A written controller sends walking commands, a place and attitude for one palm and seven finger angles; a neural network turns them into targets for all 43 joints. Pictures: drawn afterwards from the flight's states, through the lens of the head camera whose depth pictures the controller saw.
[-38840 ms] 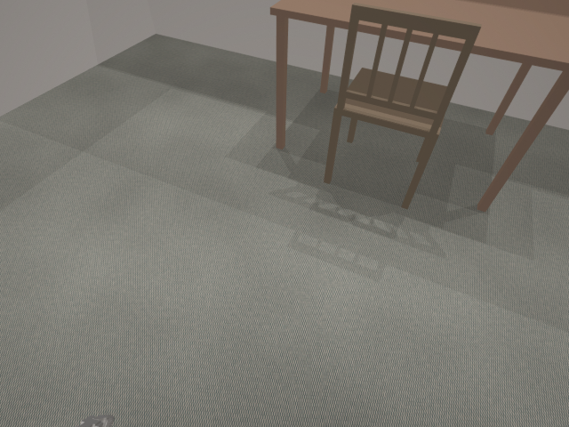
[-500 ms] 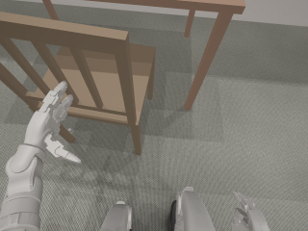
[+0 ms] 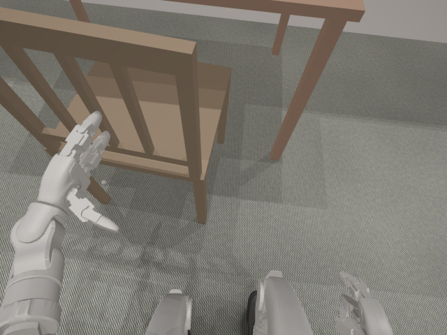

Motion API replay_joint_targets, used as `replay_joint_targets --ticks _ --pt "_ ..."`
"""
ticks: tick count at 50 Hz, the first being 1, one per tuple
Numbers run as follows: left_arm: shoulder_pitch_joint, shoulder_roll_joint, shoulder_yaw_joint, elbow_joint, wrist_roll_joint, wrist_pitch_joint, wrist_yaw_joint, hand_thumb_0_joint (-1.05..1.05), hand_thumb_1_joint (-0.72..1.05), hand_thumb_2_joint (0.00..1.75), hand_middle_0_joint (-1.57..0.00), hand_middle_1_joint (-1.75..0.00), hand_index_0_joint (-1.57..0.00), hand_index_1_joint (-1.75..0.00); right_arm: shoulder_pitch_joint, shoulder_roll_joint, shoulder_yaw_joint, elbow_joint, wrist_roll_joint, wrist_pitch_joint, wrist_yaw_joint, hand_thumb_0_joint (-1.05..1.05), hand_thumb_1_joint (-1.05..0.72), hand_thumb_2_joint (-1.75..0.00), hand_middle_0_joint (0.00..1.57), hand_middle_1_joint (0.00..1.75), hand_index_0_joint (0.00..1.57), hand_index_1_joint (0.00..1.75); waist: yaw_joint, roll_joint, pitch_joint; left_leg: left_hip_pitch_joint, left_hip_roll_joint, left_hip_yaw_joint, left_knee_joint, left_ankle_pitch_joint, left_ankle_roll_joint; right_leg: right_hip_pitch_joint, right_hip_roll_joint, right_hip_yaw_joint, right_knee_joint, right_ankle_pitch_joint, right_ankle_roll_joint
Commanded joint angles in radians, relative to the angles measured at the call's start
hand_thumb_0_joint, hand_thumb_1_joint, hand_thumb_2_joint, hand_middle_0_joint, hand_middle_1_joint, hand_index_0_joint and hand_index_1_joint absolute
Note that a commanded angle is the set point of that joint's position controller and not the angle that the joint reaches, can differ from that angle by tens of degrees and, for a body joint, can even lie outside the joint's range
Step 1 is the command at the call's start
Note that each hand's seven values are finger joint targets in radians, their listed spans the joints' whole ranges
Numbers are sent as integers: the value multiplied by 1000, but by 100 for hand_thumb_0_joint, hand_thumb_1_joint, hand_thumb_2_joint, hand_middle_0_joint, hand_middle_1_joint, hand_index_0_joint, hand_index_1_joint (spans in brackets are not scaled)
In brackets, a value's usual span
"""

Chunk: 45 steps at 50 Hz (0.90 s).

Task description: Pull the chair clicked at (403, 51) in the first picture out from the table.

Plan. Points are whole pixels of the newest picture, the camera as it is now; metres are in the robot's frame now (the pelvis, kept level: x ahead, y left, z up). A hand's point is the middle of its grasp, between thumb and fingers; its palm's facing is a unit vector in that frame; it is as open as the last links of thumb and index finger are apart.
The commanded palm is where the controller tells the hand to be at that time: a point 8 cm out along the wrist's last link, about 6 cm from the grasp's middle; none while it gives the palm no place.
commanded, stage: push the fingers through the gap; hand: left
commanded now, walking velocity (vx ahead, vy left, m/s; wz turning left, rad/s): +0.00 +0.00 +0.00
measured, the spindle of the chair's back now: (93, 107) +0.53 +0.27 +0.01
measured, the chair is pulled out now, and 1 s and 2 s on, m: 0.17 0.17 0.17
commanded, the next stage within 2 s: hook a spindle and tug to test in 1.42 s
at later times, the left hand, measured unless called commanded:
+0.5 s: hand (118, 153) +0.42 +0.20 +0.02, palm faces -0.21 -0.98 -0.05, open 16.9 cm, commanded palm +0.41 +0.25 +0.03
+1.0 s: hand (132, 130) +0.47 +0.18 +0.02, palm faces -0.21 -0.98 -0.05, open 16.9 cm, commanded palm +0.45 +0.23 +0.03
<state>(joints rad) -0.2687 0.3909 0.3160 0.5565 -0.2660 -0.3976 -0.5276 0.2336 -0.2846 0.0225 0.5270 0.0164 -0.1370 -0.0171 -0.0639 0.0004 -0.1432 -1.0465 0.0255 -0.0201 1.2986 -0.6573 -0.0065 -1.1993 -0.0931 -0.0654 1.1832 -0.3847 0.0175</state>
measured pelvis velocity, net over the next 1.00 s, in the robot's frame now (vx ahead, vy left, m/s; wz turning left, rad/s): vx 0.00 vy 0.00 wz -0.02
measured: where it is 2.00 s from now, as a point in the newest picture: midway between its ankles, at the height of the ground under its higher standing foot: outside the picture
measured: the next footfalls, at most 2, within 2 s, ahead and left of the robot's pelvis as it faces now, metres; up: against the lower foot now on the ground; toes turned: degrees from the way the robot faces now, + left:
none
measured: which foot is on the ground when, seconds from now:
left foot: down 0.00-1.00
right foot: down 0.00-1.00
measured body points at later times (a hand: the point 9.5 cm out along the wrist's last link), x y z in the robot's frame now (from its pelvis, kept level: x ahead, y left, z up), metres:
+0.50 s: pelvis +0.00 +0.00 +0.00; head +0.14 +0.02 +0.42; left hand +0.42 +0.25 +0.03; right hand +0.09 -0.27 -0.11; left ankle -0.02 +0.12 -0.62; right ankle +0.09 -0.14 -0.62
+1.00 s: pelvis +0.00 +0.00 +0.00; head +0.17 +0.02 +0.41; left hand +0.47 +0.23 +0.03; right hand +0.07 -0.27 -0.12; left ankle -0.02 +0.12 -0.62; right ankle +0.09 -0.14 -0.62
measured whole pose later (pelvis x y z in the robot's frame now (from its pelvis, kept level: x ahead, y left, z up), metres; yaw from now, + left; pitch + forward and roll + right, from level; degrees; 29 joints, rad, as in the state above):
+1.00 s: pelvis +0.00 +0.00 +0.00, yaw -1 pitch +27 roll -2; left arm -0.67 0.47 0.36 0.90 -0.15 -0.40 -0.45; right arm 0.29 -0.28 0.03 0.56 -0.01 -0.02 0.00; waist -0.15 0.01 -0.12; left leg -1.13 0.03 -0.01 1.31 -0.66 0.00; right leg -1.28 -0.08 -0.05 1.18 -0.37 0.02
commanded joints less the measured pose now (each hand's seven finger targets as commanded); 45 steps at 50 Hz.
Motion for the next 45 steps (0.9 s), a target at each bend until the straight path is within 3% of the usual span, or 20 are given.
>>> replay_joint_targets --ticks 1,4,5,8,9,13,14,16,17,19,22,25,28,32,34,38,41,44,45 --pt "-300 218 65 -195 -13 -53 -5 0 -50 30 -6 -8 -6 -8 69 -160 -69 -92 3 -38 -19 0 -90 -90 20 30 20 30 -17 105 -440 96 -36 0 -204 416 9 420 68 29 -97 148 -41" --pt "-301 209 54 -185 -5 -38 5 0 -50 30 -6 -8 -6 -8 79 -159 -69 -94 1 -34 -14 0 -90 -90 20 30 20 30 -17 106 -459 131 -33 -12 -213 458 4 406 70 19 -94 160 -41" --pt "-314 194 44 -153 -4 -29 11 0 -50 30 -6 -8 -6 -8 79 -158 -68 -89 2 -30 -14 0 -90 -90 20 30 20 30 -27 88 -428 109 -34 -7 -211 440 6 396 69 18 -100 156 -38" --pt "-374 235 76 -136 5 -32 33 0 -50 30 -6 -8 -6 -8 86 -161 -65 -88 0 -22 -16 0 -90 -90 20 30 20 30 -25 85 -435 78 -36 -4 -207 402 9 406 72 24 -96 131 -41" --pt "-367 265 107 -138 10 -35 38 0 -50 30 -6 -8 -6 -8 94 -162 -66 -87 -3 -18 -14 0 -90 -90 20 30 20 30 -14 74 -473 80 -37 -3 -209 418 9 442 70 28 -96 154 -41" --pt "-418 255 92 -86 20 -45 44 0 -50 30 -6 -8 -6 -8 101 -161 -62 -83 -1 -8 -13 0 -90 -90 20 30 20 30 -32 60 -445 51 -35 1 -204 392 13 434 74 31 -98 142 -41" --pt "-419 266 100 -87 24 -47 42 0 -50 30 -6 -8 -6 -8 107 -162 -63 -81 -3 -3 -12 0 -90 -90 20 30 20 30 -25 86 -464 68 -36 4 -210 406 11 439 74 32 -100 152 -41" --pt "-452 237 69 -63 29 -47 38 0 -50 30 -6 -8 -6 -8 110 -159 -63 -74 -2 1 -11 0 -90 -90 20 30 20 30 -39 90 -452 68 -36 6 -208 393 13 421 73 34 -106 144 -38" --pt "-467 262 89 -44 31 -48 40 0 -50 30 -6 -8 -6 -8 118 -166 -64 -68 -3 4 -13 0 -90 -90 20 30 20 30 -42 64 -448 58 -33 3 -206 385 14 420 74 34 -106 137 -37" --pt "-501 277 98 -29 35 -54 38 0 -50 30 -6 -8 -6 -8 124 -167 -63 -63 -5 8 -14 0 -90 -90 20 30 20 30 -43 83 -463 62 -35 4 -204 391 14 420 75 35 -102 142 -39" --pt "-533 260 80 6 41 -51 38 0 -50 30 -6 -8 -6 -8 132 -167 -62 -58 -6 15 -12 0 -90 -90 20 30 20 30 -52 79 -460 60 -34 3 -204 397 14 413 75 32 -102 149 -38" --pt "-536 272 89 10 46 -59 43 0 -50 30 -6 -8 -6 -8 142 -167 -65 -57 -8 23 -10 0 -90 -90 20 30 20 30 -44 103 -493 85 -34 0 -207 437 10 425 75 30 -97 178 -40" --pt "-592 279 87 69 54 -59 51 0 -50 30 -6 -8 -6 -8 150 -169 -60 -45 -9 34 -12 0 -90 -90 20 30 20 30 -65 74 -451 41 -34 3 -196 396 16 404 78 32 -99 152 -38" --pt "-637 315 110 79 70 -70 58 0 -50 30 -6 -8 -6 -8 161 -172 -61 -41 -12 47 -10 0 -90 -90 20 30 20 30 -59 110 -496 69 -33 -1 -194 444 13 418 76 34 -87 194 -41" --pt "-658 308 98 67 70 -74 54 0 -50 30 -6 -8 -6 -8 168 -172 -62 -40 -16 53 -6 0 -90 -90 20 30 20 30 -62 136 -526 111 -31 -4 -191 482 9 403 79 27 -83 209 -41" --pt "-695 290 79 118 72 -68 58 0 -50 30 -6 -8 -6 -8 178 -174 -61 -35 -15 69 -5 0 -90 -90 20 30 20 30 -83 99 -491 102 -27 -15 -186 494 10 379 83 19 -78 215 -42" --pt "-743 298 83 132 86 -65 69 0 -50 30 -6 -8 -6 -8 184 -174 -61 -28 -21 81 -3 0 -90 -90 20 30 20 30 -88 123 -517 102 -28 -10 -178 498 10 379 80 24 -76 228 -39" --pt "-714 351 131 144 91 -70 76 0 -50 30 -6 -8 -6 -8 190 -174 -58 -33 -23 92 0 0 -90 -90 20 30 20 30 -70 107 -543 89 -28 -8 -177 521 9 424 83 28 -71 263 -42" --pt "-731 322 102 131 96 -73 76 0 -50 30 -6 -8 -6 -8 186 -170 -58 -34 -23 94 2 0 -90 -90 20 30 20 30 -76 133 -541 102 -27 -9 -176 530 9 413 81 28 -69 266 -42"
